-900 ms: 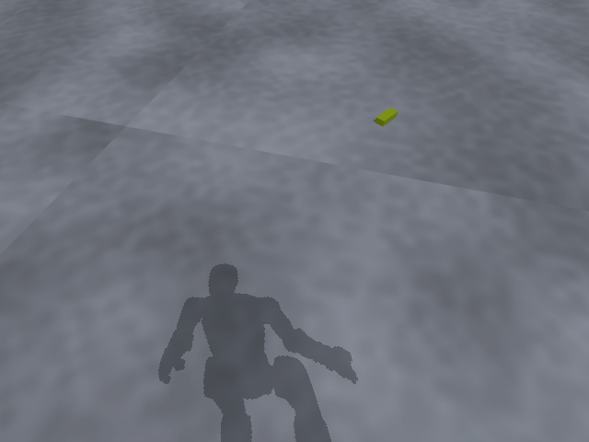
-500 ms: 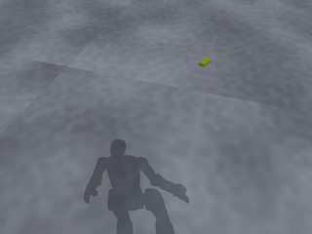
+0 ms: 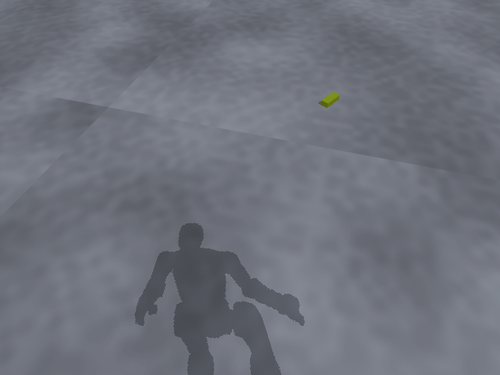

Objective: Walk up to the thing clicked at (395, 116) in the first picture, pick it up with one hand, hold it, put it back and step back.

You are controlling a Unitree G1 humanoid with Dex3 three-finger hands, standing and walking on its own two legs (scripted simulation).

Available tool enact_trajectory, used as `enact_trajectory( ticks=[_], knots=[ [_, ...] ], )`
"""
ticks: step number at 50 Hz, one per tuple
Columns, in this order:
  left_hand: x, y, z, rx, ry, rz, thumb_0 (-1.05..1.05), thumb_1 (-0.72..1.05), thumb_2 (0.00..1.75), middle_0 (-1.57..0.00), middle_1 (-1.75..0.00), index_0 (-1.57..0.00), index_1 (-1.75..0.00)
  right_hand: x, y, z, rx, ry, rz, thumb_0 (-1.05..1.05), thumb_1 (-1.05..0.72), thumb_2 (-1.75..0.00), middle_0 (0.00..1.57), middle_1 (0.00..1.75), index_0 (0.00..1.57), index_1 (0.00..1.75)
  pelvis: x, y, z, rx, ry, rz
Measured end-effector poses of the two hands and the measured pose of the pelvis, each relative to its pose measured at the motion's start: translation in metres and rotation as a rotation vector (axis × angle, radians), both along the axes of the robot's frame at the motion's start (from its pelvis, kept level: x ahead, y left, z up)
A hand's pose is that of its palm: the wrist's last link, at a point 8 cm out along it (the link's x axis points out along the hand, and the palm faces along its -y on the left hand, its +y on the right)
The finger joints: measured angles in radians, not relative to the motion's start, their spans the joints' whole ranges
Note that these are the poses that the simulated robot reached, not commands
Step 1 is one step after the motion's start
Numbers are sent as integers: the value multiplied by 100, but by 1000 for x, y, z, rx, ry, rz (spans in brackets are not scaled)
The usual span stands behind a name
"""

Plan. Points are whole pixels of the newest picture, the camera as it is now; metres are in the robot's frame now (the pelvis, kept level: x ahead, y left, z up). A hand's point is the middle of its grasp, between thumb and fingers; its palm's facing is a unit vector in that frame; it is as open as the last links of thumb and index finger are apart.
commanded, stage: stand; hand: left
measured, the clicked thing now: (330, 99) +1.89 -0.54 -0.77
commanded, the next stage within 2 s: walk up in 0.22 s
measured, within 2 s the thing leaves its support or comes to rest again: neither
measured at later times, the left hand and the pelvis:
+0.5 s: hand (130, 359) +0.17 +0.23 -0.14, palm faces -0.17 -0.91 -0.38, open 7.4 cm; pelvis +0.05 -0.05 -0.02, yaw -10 degrees
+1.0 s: hand (202, 258) +0.39 +0.13 -0.18, palm faces -0.31 -0.89 -0.33, open 7.4 cm; pelvis +0.28 -0.12 -0.03, yaw -18 degrees
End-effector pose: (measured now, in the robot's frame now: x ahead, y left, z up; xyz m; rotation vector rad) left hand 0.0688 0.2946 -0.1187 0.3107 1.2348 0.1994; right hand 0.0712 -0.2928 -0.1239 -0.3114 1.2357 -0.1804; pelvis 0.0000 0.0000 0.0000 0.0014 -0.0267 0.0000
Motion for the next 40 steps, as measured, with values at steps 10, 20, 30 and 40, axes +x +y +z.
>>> enact_trajectory(
  ticks=[10, 20, 30, 40],
  knots=[
    [0, -1, -1, -3, -1, -1, 0, 90, 90, -20, -30, -20, -30, -1, -2, 1, -5, 2, -2, 1, -90, -90, 20, 30, 20, 30, 0, 0, 0, -1, -1, 0],
    [48, 1, 10, 2, -17, -124, 0, 90, 90, -20, -30, -20, -30, -20, -51, 12, -53, -117, -96, 1, -90, -90, 21, 30, 21, 30, 19, -21, -8, 31, 9, -108],
    [150, -55, 16, 87, -151, -204, 0, 91, 90, -20, -30, -20, -30, 0, -153, -19, -102, -62, -188, 1, -90, -90, 20, 30, 20, 30, 83, -91, -37, 3, -19, -197],
    [186, -110, 13, 8, -35, -220, 0, 90, 90, -20, -30, -20, -30, 109, -160, 13, -20, -173, -155, 1, -90, -90, 20, 30, 20, 30, 161, -120, -10, -16, -10, -268]
  ],
)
